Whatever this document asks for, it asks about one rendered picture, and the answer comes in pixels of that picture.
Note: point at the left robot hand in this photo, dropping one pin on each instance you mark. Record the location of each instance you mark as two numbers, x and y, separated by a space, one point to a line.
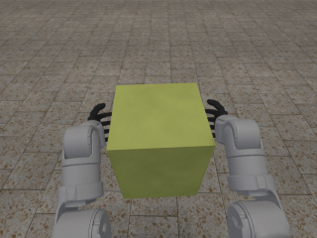
97 117

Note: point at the robot left upper arm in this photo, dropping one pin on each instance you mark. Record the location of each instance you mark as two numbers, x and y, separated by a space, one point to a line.
83 223

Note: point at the right robot hand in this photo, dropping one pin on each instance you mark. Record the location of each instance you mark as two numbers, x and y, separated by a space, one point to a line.
219 112

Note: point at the robot right upper arm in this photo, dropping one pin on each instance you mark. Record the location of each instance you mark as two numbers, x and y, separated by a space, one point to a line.
260 218

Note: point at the carton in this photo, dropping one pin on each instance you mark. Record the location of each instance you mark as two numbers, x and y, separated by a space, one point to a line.
160 142

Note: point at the robot left forearm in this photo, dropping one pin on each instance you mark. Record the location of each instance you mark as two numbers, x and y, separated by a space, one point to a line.
81 180

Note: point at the robot right forearm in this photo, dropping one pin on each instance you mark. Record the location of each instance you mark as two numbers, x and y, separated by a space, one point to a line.
244 150

